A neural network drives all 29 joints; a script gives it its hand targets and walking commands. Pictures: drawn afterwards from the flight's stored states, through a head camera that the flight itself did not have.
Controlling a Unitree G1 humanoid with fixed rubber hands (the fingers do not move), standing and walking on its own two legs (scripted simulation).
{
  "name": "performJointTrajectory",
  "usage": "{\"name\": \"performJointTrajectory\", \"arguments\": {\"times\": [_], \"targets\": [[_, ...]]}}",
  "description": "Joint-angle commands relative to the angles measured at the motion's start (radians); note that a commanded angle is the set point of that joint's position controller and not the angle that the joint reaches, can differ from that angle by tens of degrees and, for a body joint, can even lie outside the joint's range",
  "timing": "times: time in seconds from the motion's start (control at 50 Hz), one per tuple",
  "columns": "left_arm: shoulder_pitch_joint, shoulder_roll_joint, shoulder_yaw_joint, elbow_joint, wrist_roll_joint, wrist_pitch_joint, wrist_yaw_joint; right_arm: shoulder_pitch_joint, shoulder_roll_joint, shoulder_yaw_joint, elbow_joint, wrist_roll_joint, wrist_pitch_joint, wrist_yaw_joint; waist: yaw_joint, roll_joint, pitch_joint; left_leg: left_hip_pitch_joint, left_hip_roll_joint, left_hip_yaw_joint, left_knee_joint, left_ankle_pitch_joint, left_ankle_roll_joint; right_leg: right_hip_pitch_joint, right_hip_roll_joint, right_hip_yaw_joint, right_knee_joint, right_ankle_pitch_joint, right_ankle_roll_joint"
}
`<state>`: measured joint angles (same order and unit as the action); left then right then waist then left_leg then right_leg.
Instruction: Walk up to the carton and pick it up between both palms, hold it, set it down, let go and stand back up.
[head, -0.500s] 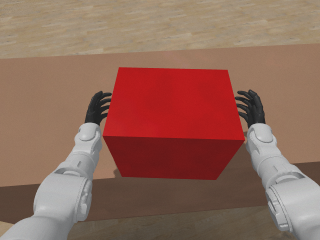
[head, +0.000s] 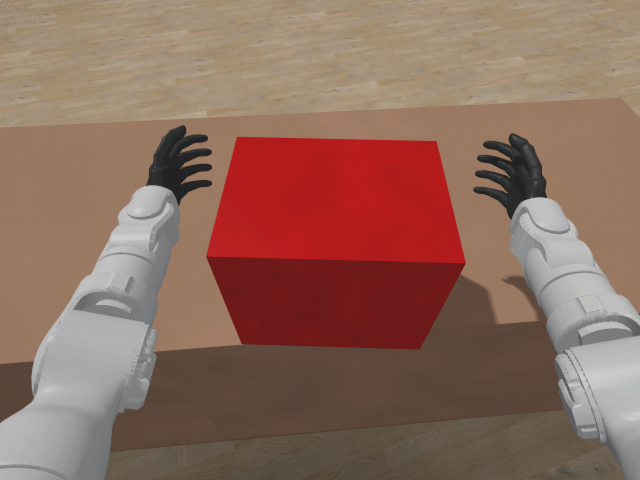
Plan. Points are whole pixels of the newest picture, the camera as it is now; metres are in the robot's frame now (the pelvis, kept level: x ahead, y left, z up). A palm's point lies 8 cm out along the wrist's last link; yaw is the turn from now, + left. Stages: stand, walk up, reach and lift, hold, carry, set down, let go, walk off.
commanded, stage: set down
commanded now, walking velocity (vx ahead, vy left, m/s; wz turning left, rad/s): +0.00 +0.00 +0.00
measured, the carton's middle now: (333, 248) +0.41 +0.01 +0.03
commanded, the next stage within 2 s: let go in 1.74 s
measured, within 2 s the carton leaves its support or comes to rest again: neither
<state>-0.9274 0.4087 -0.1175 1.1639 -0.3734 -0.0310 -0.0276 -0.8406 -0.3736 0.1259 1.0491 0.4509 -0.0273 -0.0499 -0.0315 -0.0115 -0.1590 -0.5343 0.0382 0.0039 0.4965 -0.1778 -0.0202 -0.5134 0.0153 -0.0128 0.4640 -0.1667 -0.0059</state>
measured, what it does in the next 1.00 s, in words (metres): stands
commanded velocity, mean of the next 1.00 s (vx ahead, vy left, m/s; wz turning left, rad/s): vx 0.00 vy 0.00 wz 0.00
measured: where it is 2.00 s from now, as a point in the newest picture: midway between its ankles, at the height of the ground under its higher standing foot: outside the picture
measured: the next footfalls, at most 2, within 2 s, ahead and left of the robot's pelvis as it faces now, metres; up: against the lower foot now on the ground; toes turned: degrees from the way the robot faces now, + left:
none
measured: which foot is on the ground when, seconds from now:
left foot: down 0.00-1.00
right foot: down 0.00-1.00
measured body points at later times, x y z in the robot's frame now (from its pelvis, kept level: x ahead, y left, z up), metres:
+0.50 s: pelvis +0.02 +0.00 +0.01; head +0.03 +0.02 +0.46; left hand +0.44 +0.24 +0.17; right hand +0.42 -0.24 +0.16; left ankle +0.03 +0.13 -0.73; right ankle +0.03 -0.12 -0.73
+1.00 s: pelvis +0.02 +0.01 +0.01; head +0.02 +0.02 +0.46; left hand +0.36 +0.25 +0.10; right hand +0.34 -0.24 +0.10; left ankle +0.03 +0.13 -0.73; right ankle +0.03 -0.12 -0.73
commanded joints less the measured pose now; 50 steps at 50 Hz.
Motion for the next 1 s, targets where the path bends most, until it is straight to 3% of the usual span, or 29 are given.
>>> {"name": "performJointTrajectory", "arguments": {"times": [0.0, 0.06, 0.12, 0.14, 0.22, 0.28, 0.32, 0.36, 0.4, 0.42, 0.44, 0.46, 0.52, 0.58, 0.6, 0.62, 0.64, 0.66, 0.7, 0.72, 0.74, 0.78, 0.8, 0.84, 0.86, 0.9, 0.92, 0.94, 0.98], "targets": [[-0.447, 0.163, 0.051, -0.285, 0.016, 0.025, 0.014, -0.395, -0.216, -0.097, -0.223, -0.012, 0.002, -0.004, -0.009, 0.072, -0.542, 0.44, -0.04, 0.019, -0.025, 0.202, -0.02, 0.149, 0.029, -0.035, -0.085, 0.14, 0.023], [-0.416, 0.202, 0.099, -0.252, 0.032, 0.098, 0.012, -0.401, -0.192, -0.067, -0.248, -0.005, 0.062, -0.007, 0.005, 0.008, -0.455, 0.416, -0.05, 0.027, -0.049, 0.201, 0.005, 0.229, 0.023, -0.016, -0.104, 0.178, 0.04], [-0.415, 0.198, 0.11, -0.336, 0.03, 0.141, 0.017, -0.39, -0.187, -0.077, -0.3, -0.009, 0.106, -0.005, 0.009, 0.026, -0.448, 0.432, -0.05, 0.021, -0.069, 0.224, 0.005, 0.271, 0.029, -0.019, -0.094, 0.201, 0.034], [-0.43, 0.224, 0.126, -0.453, 0.031, 0.158, 0.021, -0.402, -0.214, -0.102, -0.401, 0.0, 0.11, -0.008, 0.023, 0.034, -0.532, 0.465, -0.052, 0.032, -0.062, 0.244, 0.004, 0.301, 0.032, -0.014, -0.098, 0.238, 0.035], [-0.37, 0.209, 0.152, -0.434, 0.068, 0.282, 0.008, -0.354, -0.235, -0.098, -0.307, 0.016, 0.197, -0.012, 0.002, 0.045, -0.373, 0.5, -0.049, 0.024, -0.094, 0.269, 0.0, 0.314, 0.04, -0.017, -0.12, 0.243, 0.028], [-0.363, 0.226, 0.156, -0.589, 0.042, 0.327, 0.012, -0.348, -0.251, -0.128, -0.45, 0.003, 0.212, -0.012, -0.008, 0.049, -0.46, 0.574, -0.049, 0.024, -0.075, 0.363, -0.004, 0.368, 0.047, -0.024, -0.121, 0.336, 0.027], [-0.375, 0.244, 0.181, -0.489, 0.062, 0.365, -0.004, -0.383, -0.24, -0.135, -0.383, -0.005, 0.25, -0.011, -0.019, 0.0, -0.336, 0.516, -0.052, 0.014, -0.098, 0.284, 0.013, 0.36, 0.041, -0.02, -0.137, 0.272, 0.033], [-0.231, 0.227, 0.215, -0.631, 0.084, 0.375, -0.007, -0.264, -0.223, -0.11, -0.533, 0.014, 0.239, -0.021, 0.007, -0.014, -0.408, 0.543, -0.06, 0.03, -0.105, 0.37, 0.019, 0.488, 0.035, 0.001, -0.127, 0.434, 0.048], [-0.222, 0.234, 0.231, -0.688, 0.109, 0.394, -0.009, -0.244, -0.226, -0.136, -0.532, 0.012, 0.24, -0.028, -0.003, 0.039, -0.383, 0.552, -0.064, 0.021, -0.098, 0.435, -0.007, 0.502, 0.039, -0.015, -0.114, 0.481, 0.044], [-0.147, 0.208, 0.249, -0.614, 0.123, 0.407, -0.022, -0.176, -0.2, -0.117, -0.47, 0.011, 0.253, -0.025, -0.009, -0.002, -0.284, 0.537, -0.066, 0.023, -0.108, 0.385, 0.0, 0.494, 0.04, -0.013, -0.129, 0.434, 0.041], [-0.258, 0.246, 0.249, -0.725, 0.109, 0.41, -0.02, -0.264, -0.229, -0.153, -0.58, 0.013, 0.255, -0.027, 0.006, 0.034, -0.347, 0.514, -0.065, 0.038, -0.127, 0.324, 0.0, 0.487, 0.031, -0.004, -0.143, 0.374, 0.044], [-0.061, 0.177, 0.247, -0.698, 0.131, 0.42, -0.02, -0.086, -0.194, -0.12, -0.539, 0.018, 0.256, -0.022, 0.0, 0.018, -0.261, 0.529, -0.061, 0.022, -0.135, 0.343, 0.003, 0.513, 0.038, -0.008, -0.141, 0.385, 0.03], [-0.025, 0.18, 0.269, -0.799, 0.141, 0.42, -0.025, -0.043, -0.203, -0.169, -0.646, -0.019, 0.237, -0.024, -0.013, 0.001, -0.284, 0.526, -0.066, 0.029, -0.135, 0.333, -0.001, 0.515, 0.037, -0.013, -0.148, 0.372, 0.031], [0.08, 0.152, 0.276, -0.887, 0.141, 0.398, -0.02, 0.062, -0.18, -0.19, -0.702, -0.018, 0.215, -0.015, -0.032, 0.03, -0.25, 0.553, -0.062, 0.017, -0.127, 0.369, -0.014, 0.505, 0.046, -0.018, -0.148, 0.377, 0.017], [-0.068, 0.202, 0.278, -0.912, 0.128, 0.39, -0.016, -0.046, -0.204, -0.218, -0.748, -0.032, 0.217, -0.015, -0.026, 0.045, -0.24, 0.509, -0.067, 0.025, -0.128, 0.305, -0.008, 0.44, 0.037, -0.011, -0.157, 0.313, 0.02], [0.102, 0.149, 0.28, -0.926, 0.138, 0.387, -0.011, 0.121, -0.175, -0.204, -0.734, -0.036, 0.215, -0.009, -0.025, 0.059, -0.22, 0.547, -0.06, 0.021, -0.138, 0.278, -0.016, 0.46, 0.037, -0.013, -0.159, 0.273, 0.014], [0.051, 0.175, 0.281, -0.996, 0.127, 0.379, -0.006, 0.063, -0.186, -0.22, -0.826, -0.03, 0.213, -0.01, -0.014, 0.058, -0.254, 0.526, -0.059, 0.029, -0.136, 0.283, -0.012, 0.441, 0.038, -0.008, -0.161, 0.264, 0.014], [0.134, 0.143, 0.275, -0.992, 0.131, 0.377, 0.001, 0.152, -0.184, -0.241, -0.798, -0.054, 0.211, -0.007, -0.032, 0.088, -0.217, 0.541, -0.056, 0.025, -0.137, 0.287, -0.02, 0.435, 0.037, -0.015, -0.161, 0.249, 0.009], [0.091, 0.167, 0.287, -1.014, 0.12, 0.37, 0.012, 0.127, -0.168, -0.253, -0.841, -0.064, 0.206, 0.0, -0.014, 0.082, -0.238, 0.519, -0.059, 0.027, -0.138, 0.243, -0.015, 0.398, 0.033, -0.008, -0.163, 0.197, 0.001], [0.198, 0.117, 0.268, -1.051, 0.116, 0.366, 0.01, 0.213, -0.143, -0.24, -0.853, -0.051, 0.202, 0.006, -0.016, 0.092, -0.217, 0.544, -0.054, 0.022, -0.136, 0.271, -0.022, 0.418, 0.03, -0.006, -0.163, 0.222, -0.004], [0.064, 0.184, 0.287, -1.056, 0.096, 0.365, 0.01, 0.091, -0.178, -0.271, -0.912, -0.065, 0.206, 0.006, -0.006, 0.076, -0.273, 0.506, -0.054, 0.027, -0.136, 0.234, -0.012, 0.409, 0.025, -0.004, -0.164, 0.187, -0.001], [0.214, 0.164, 0.284, -1.054, 0.088, 0.367, 0.02, 0.203, -0.154, -0.249, -0.939, -0.073, 0.212, 0.011, 0.016, 0.015, -0.26, 0.536, -0.057, 0.024, -0.146, 0.215, -0.006, 0.41, 0.028, -0.001, -0.159, 0.181, 0.007], [0.306, 0.14, 0.297, -1.101, 0.108, 0.359, 0.018, 0.295, -0.144, -0.251, -0.954, -0.066, 0.199, 0.01, 0.012, 0.016, -0.254, 0.553, -0.057, 0.024, -0.143, 0.269, -0.01, 0.441, 0.034, 0.004, -0.154, 0.246, 0.006], [0.165, 0.191, 0.298, -1.058, 0.09, 0.352, 0.004, 0.169, -0.153, -0.266, -0.977, -0.088, 0.204, -0.001, 0.002, 0.001, -0.252, 0.472, -0.062, 0.027, -0.142, 0.222, 0.002, 0.451, 0.021, 0.018, -0.149, 0.228, 0.01], [0.41, 0.12, 0.312, -1.047, 0.125, 0.346, 0.002, 0.395, -0.114, -0.24, -0.942, -0.087, 0.197, -0.001, 0.015, -0.007, -0.189, 0.513, -0.06, 0.023, -0.155, 0.257, -0.005, 0.498, 0.026, 0.018, -0.151, 0.264, 0.006], [0.301, 0.135, 0.309, -1.083, 0.114, 0.34, 0.0, 0.315, -0.129, -0.256, -0.992, -0.095, 0.198, -0.003, 0.019, 0.022, -0.185, 0.456, -0.061, 0.028, -0.171, 0.2, -0.002, 0.47, 0.02, 0.027, -0.164, 0.176, -0.008], [0.434, 0.1, 0.311, -1.081, 0.127, 0.328, 0.001, 0.454, -0.087, -0.239, -0.963, -0.093, 0.191, 0.0, 0.031, 0.008, -0.14, 0.484, -0.059, 0.03, -0.18, 0.193, -0.002, 0.471, 0.021, 0.025, -0.168, 0.168, -0.008], [0.286, 0.135, 0.308, -1.081, 0.116, 0.325, 0.001, 0.321, -0.106, -0.257, -0.991, -0.099, 0.199, -0.001, 0.02, 0.024, -0.147, 0.438, -0.062, 0.034, -0.189, 0.134, 0.001, 0.439, 0.012, 0.032, -0.174, 0.108, -0.014], [0.377, 0.1, 0.3, -1.071, 0.123, 0.325, 0.007, 0.415, -0.095, -0.254, -0.979, -0.11, 0.201, 0.004, 0.026, 0.008, -0.098, 0.433, -0.055, 0.028, -0.2, 0.109, 0.006, 0.467, 0.013, 0.031, -0.172, 0.082, -0.022]]}}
